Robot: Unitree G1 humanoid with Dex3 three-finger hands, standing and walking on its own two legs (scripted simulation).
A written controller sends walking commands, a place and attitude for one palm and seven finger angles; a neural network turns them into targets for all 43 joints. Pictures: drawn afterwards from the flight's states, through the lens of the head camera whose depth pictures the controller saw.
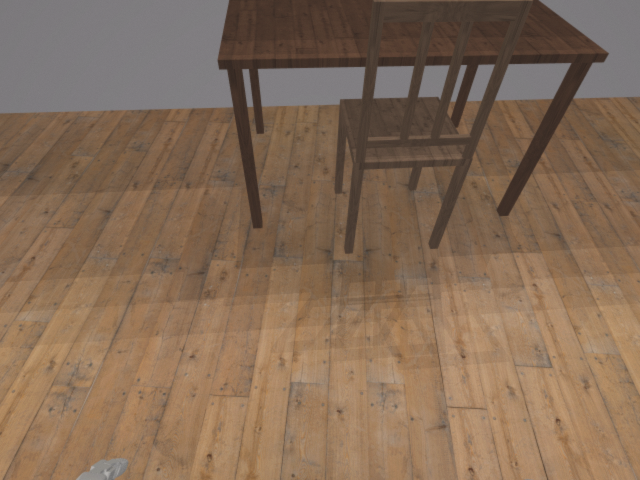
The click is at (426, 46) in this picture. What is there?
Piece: chair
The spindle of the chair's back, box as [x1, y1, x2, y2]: [400, 22, 434, 139]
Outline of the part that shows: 434,22 423,22 400,133 401,139 407,139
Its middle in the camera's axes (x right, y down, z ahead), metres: +0.26 -0.42 +1.07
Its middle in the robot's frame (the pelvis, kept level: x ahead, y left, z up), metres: +1.10 -0.20 -0.05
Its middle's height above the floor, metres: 0.72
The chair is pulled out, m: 0.00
